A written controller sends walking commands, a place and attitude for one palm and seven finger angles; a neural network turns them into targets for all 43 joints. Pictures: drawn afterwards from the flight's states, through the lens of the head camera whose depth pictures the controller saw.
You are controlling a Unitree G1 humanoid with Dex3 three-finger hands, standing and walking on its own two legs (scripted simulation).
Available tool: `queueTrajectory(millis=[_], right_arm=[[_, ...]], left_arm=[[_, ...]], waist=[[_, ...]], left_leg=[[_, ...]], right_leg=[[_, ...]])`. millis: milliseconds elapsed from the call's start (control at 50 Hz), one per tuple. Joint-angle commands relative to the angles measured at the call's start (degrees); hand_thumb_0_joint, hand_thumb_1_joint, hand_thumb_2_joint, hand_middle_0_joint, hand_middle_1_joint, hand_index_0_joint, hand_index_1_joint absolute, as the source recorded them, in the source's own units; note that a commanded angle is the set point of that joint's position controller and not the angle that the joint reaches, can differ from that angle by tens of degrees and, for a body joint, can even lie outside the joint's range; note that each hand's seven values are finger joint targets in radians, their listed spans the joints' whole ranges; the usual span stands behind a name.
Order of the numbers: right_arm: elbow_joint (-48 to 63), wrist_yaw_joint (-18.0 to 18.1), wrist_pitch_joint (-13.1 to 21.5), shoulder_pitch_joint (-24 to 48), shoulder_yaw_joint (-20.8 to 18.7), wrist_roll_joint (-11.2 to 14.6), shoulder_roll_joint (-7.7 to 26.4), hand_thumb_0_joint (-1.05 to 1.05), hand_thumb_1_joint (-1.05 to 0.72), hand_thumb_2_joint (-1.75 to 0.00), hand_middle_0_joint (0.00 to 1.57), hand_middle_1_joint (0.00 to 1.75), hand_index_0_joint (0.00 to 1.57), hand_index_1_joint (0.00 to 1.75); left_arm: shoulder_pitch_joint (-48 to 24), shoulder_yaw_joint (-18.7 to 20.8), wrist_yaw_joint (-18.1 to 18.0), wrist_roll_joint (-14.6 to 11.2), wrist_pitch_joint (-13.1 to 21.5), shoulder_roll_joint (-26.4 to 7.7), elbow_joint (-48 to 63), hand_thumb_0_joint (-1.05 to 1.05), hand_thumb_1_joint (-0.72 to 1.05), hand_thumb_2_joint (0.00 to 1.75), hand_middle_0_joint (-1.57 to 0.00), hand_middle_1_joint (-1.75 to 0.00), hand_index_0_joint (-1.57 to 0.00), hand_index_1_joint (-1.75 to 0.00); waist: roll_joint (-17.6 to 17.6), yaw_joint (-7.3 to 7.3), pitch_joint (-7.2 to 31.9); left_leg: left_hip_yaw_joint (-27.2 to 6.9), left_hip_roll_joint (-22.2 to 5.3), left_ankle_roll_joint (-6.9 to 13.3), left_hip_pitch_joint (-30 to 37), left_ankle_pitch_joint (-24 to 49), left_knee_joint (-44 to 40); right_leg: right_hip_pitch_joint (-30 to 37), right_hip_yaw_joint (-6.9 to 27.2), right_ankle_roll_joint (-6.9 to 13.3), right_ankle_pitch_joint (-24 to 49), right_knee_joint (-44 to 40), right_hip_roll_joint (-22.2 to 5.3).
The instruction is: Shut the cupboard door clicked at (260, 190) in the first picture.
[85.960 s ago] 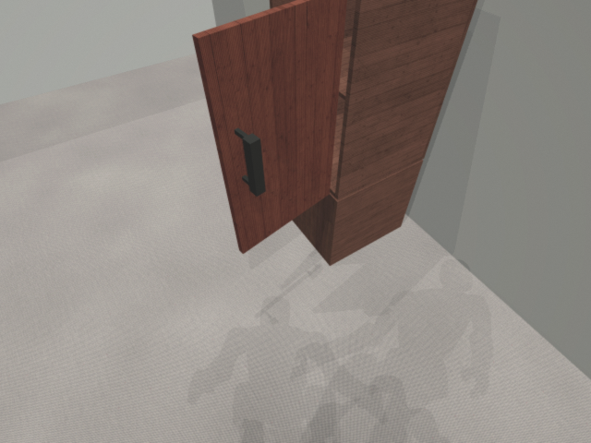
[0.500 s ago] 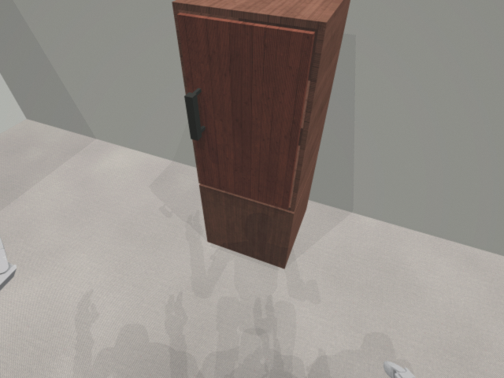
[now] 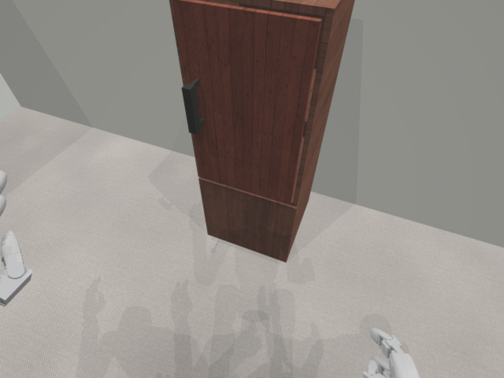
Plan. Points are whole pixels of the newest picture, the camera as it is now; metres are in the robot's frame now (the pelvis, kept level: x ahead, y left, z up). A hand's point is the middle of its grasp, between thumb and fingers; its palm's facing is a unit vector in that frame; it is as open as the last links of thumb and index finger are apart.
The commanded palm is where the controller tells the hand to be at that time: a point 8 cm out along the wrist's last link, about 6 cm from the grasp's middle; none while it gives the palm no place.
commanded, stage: let the arm hang, fingers relaxed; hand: left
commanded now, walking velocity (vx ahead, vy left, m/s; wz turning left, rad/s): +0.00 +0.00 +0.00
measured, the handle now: (195, 106) +0.81 +0.21 -0.01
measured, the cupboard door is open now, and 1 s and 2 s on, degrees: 0 0 0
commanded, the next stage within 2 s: look to check the result in 1.20 s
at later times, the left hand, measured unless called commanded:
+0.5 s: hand out of the picture -0.07 +0.20 -0.19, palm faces +0.08 -0.99 -0.13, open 7.2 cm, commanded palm none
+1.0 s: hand out of the picture -0.13 +0.20 -0.17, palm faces +0.08 -0.98 -0.17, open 7.4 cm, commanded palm none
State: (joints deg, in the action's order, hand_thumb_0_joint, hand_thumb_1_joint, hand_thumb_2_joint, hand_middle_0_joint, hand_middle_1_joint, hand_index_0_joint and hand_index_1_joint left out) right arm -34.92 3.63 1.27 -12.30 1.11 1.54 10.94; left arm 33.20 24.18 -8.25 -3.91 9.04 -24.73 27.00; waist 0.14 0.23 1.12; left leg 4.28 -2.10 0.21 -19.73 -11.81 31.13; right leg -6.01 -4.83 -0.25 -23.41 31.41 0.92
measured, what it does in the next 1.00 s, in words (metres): shifts its weight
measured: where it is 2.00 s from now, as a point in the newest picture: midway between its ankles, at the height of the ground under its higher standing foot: outside the picture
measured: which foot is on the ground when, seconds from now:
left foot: down 0.00-1.00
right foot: down 0.00-1.00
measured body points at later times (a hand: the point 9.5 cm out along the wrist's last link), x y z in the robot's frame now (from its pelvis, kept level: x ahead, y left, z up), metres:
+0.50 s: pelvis -0.04 +0.03 +0.00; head -0.03 +0.07 +0.44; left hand -0.07 +0.26 -0.18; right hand -0.01 -0.22 -0.13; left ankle +0.05 +0.12 -0.73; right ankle -0.10 -0.08 -0.73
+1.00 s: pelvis -0.06 +0.04 +0.00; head -0.07 +0.05 +0.45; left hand -0.14 +0.25 -0.16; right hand -0.07 -0.17 -0.16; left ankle +0.05 +0.12 -0.73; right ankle -0.10 -0.08 -0.73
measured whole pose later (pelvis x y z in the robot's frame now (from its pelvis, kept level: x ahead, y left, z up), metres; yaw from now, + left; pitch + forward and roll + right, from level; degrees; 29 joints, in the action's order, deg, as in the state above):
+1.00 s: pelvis -0.06 +0.04 +0.00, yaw +1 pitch -2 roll -1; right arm -64.0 1.5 -2.7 -18.6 -0.9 -1.1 7.7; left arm 25.2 0.8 -1.9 0.9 -0.9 -7.2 -65.6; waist -0.4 0.3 0.3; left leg 4.2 1.3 3.5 -18.3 -3.7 23.7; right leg -5.8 -5.0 0.2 -19.3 27.3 -1.6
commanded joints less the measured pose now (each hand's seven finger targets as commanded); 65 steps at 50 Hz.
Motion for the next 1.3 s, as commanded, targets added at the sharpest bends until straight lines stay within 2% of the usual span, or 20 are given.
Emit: queueTrajectory(millis=[0,60,80,100,140,180,220,240,260,320,380,440,500,540,640,700,800,1080,1220,1280], right_arm=[[9.1,1.1,3.1,4.8,-2.6,-0.2,7.2,0.0,-0.9,-0.9,0.2,0.3,0.2,0.3],[8.5,1.4,3.7,4.5,-2.2,-0.7,6.9,0.0,-0.9,-0.9,0.2,0.3,0.2,0.3],[0.3,-3.3,6.3,8.0,-4.4,-0.6,18.6,0.0,-0.9,-0.9,0.2,0.3,0.2,0.3],[-1.4,-3.5,4.2,2.8,-5.2,-1.7,16.1,0.0,-0.9,-0.9,0.2,0.3,0.2,0.3],[-2.1,-3.2,2.7,1.3,-4.3,-1.9,14.6,0.0,-0.9,-0.9,0.2,0.3,0.2,0.3],[-2.5,-3.4,1.1,1.8,-3.1,-2.5,14.0,0.0,-0.9,-0.9,0.2,0.3,0.2,0.3],[-3.6,-3.4,0.3,1.6,-2.6,-3.1,12.9,0.0,-0.9,-0.9,0.2,0.3,0.2,0.3],[-4.6,-3.4,-0.2,1.2,-2.5,-3.2,11.9,0.0,-0.9,-0.9,0.2,0.3,0.2,0.3],[-5.8,-3.4,-0.8,0.5,-2.3,-3.3,11.5,0.0,-0.9,-0.9,0.2,0.3,0.2,0.3],[-8.9,-3.3,-1.9,-0.3,-2.0,-3.4,11.2,0.0,-0.9,-0.9,0.2,0.3,0.2,0.3],[-12.4,-2.8,-2.1,-0.2,-1.8,-3.3,10.0,0.0,-0.9,-0.9,0.2,0.3,0.2,0.3],[-15.1,-2.3,-2.5,-1.9,-2.1,-3.1,8.7,0.0,-0.9,-0.9,0.2,0.3,0.2,0.3],[-17.7,-1.9,-2.6,-3.6,-2.5,-2.9,8.0,0.0,-0.9,-0.9,0.2,0.3,0.2,0.3],[-19.1,-1.7,-2.7,-4.7,-2.9,-2.7,7.8,0.0,-0.9,-0.9,0.2,0.3,0.2,0.3],[-23.0,-1.6,-2.7,-6.9,-3.1,-2.4,6.1,0.0,-0.9,-0.9,0.2,0.3,0.2,0.3],[-24.9,-1.6,-3.0,-8.3,-3.1,-2.4,5.3,0.0,-0.9,-0.9,0.2,0.3,0.2,0.3],[-26.7,-1.7,-3.5,-8.9,-3.1,-2.6,3.8,0.0,-0.9,-0.9,0.2,0.3,0.2,0.3],[-27.6,-1.5,-3.0,-10.8,-3.1,-3.1,1.1,0.0,-0.9,-0.9,0.2,0.3,0.2,0.3],[-27.8,-1.5,-2.6,-12.0,-3.1,-2.8,0.4,0.0,-0.9,-0.9,0.2,0.3,0.2,0.3],[-28.1,-1.4,-2.7,-12.1,-2.8,-2.8,-0.4,0.0,-0.9,-0.9,0.2,0.3,0.2,0.3]], left_arm=[[-3.6,6.4,-1.0,0.3,2.5,-10.5,11.8,0.0,0.9,0.9,-0.2,-0.3,-0.2,-0.3],[-5.8,7.5,-1.6,0.6,3.3,-11.9,13.5,0.0,0.9,0.9,-0.2,-0.3,-0.2,-0.3],[-7.0,-18.5,6.4,4.6,-5.6,-1.2,-29.3,0.0,0.9,0.9,-0.2,-0.3,-0.2,-0.3],[-6.8,-17.9,7.4,4.8,-9.1,0.4,-31.8,0.0,0.9,0.9,-0.2,-0.3,-0.2,-0.3],[-8.6,-18.8,8.0,5.0,-10.0,1.9,-34.9,0.0,0.9,0.9,-0.2,-0.3,-0.2,-0.3],[-11.4,-19.1,8.2,5.3,-9.8,1.4,-41.3,0.0,0.9,0.9,-0.2,-0.3,-0.2,-0.3],[-13.3,-19.8,8.0,5.6,-9.6,1.2,-47.9,0.0,0.9,0.9,-0.2,-0.3,-0.2,-0.3],[-13.8,-20.3,7.8,5.4,-9.7,2.2,-51.2,0.0,0.9,0.9,-0.2,-0.3,-0.2,-0.3],[-15.1,-20.8,7.5,5.2,-10.0,2.3,-54.3,0.0,0.9,0.9,-0.2,-0.3,-0.2,-0.3],[-15.4,-21.5,7.0,4.8,-10.5,2.2,-62.7,0.0,0.9,0.9,-0.2,-0.3,-0.2,-0.3],[-11.9,-21.7,7.1,4.5,-10.5,4.0,-71.5,0.0,0.9,0.9,-0.2,-0.3,-0.2,-0.3],[-8.5,-21.6,7.3,4.6,-10.5,6.2,-78.2,0.0,0.9,0.9,-0.2,-0.3,-0.2,-0.3],[-5.4,-22.1,7.4,4.6,-10.2,8.0,-83.5,0.0,0.9,0.9,-0.2,-0.3,-0.2,-0.3],[-4.1,-22.4,7.4,4.7,-10.0,8.8,-86.0,0.0,0.9,0.9,-0.2,-0.3,-0.2,-0.3],[-2.3,-22.9,6.9,4.9,-9.5,10.3,-90.4,0.0,0.9,0.9,-0.2,-0.3,-0.2,-0.3],[-2.1,-23.2,6.5,4.9,-9.6,11.1,-91.7,0.0,0.9,0.9,-0.2,-0.3,-0.2,-0.3],[-0.9,-23.2,6.2,5.0,-9.9,11.8,-93.0,0.0,0.9,0.9,-0.2,-0.3,-0.2,-0.3],[-0.6,-22.0,5.9,5.1,-10.2,13.3,-92.5,0.0,0.9,0.9,-0.2,-0.3,-0.2,-0.3],[-2.0,-21.8,5.9,4.9,-9.5,13.5,-91.9,0.0,0.9,0.9,-0.2,-0.3,-0.2,-0.3],[-3.3,-22.1,5.8,4.8,-9.4,14.2,-92.0,0.0,0.9,0.9,-0.2,-0.3,-0.2,-0.3]], waist=[[-0.6,0.21,4.7],[-5.0,0.27,5.1],[-4.1,1.28,1.5],[-2.5,1.05,5.4],[-0.1,0.19,3.6],[5.4,-0.33,0.4],[12.0,-0.15,-0.2],[12.2,-0.02,0.0],[11.2,0.55,-0.8],[0.0,0.68,-2.7],[-10.6,-0.45,-3.9],[-14.8,-0.82,-4.1],[-13.1,-0.93,-1.9],[-7.4,-0.75,-1.6],[1.6,0.21,-4.3],[3.4,0.83,-7.3],[2.1,0.8,-11.5],[-3.5,-0.41,-10.7],[0.2,0.13,-8.6],[0.0,0.57,-10.2]], left_leg=[[-5.9,-4.4,2.5,8.1,18.7,-1.5],[-5.1,-3.5,2.1,8.0,18.0,-0.4],[-5.7,-4.7,2.3,5.0,26.7,9.2],[-5.9,-4.5,2.6,6.7,21.7,8.9],[-8.1,-6.0,3.4,2.0,14.6,6.3],[-11.1,-5.9,4.0,-1.7,9.8,3.5],[-9.5,-4.0,2.9,-0.9,13.0,5.0],[-8.5,-2.8,2.4,0.5,13.5,6.0],[-7.8,-2.3,2.1,2.1,13.0,6.0],[-10.0,-3.5,2.6,4.1,13.2,0.9],[-12.7,-3.7,3.2,0.7,2.2,-7.2],[-14.4,-4.1,3.2,-0.4,-8.9,-13.1],[-14.6,-4.1,3.1,1.7,-12.7,-16.1],[-14.2,-4.3,2.9,3.5,-12.6,-16.6],[-11.6,-3.6,2.5,7.7,-8.3,-15.1],[-10.8,-3.4,2.2,8.1,-8.5,-14.6],[-10.4,-2.8,1.9,6.0,-11.3,-15.2],[-11.3,-1.7,1.4,0.7,-13.6,-17.7],[-9.8,-1.1,1.6,5.0,-5.4,-13.2],[-9.9,-1.3,1.8,5.4,-4.4,-12.1]], right_leg=[[-5.2,4.3,-1.8,21.4,-8.7,-4.4],[-4.5,5.8,-0.6,23.7,-9.9,-6.5],[-8.6,2.4,2.5,38.6,1.1,-11.1],[-8.5,5.0,3.0,34.1,0.7,-9.7],[-8.5,3.7,2.7,19.9,-0.3,-8.7],[-8.7,3.5,3.2,8.5,-2.2,-7.2],[-8.4,4.8,4.4,12.4,-4.0,-8.7],[-8.7,5.4,5.3,14.7,-4.6,-10.2],[-9.8,5.7,5.8,14.0,-5.2,-10.8],[-9.5,4.5,4.7,6.8,-5.5,-8.6],[-4.9,4.4,3.7,1.2,-6.6,-6.4],[-2.6,3.7,3.9,0.4,-7.7,-5.2],[-1.6,3.3,4.0,1.2,-8.9,-4.6],[-2.2,3.1,4.0,0.8,-10.3,-4.6],[-7.3,4.1,4.1,-0.6,-13.7,-5.9],[-11.0,4.3,3.9,-3.7,-14.5,-6.0],[-14.3,4.9,4.0,-8.0,-14.5,-5.9],[-10.3,4.2,4.3,-6.3,-11.5,-4.9],[-10.8,4.5,4.6,-3.7,-12.9,-6.3],[-12.2,5.0,4.4,-3.2,-13.6,-6.6]])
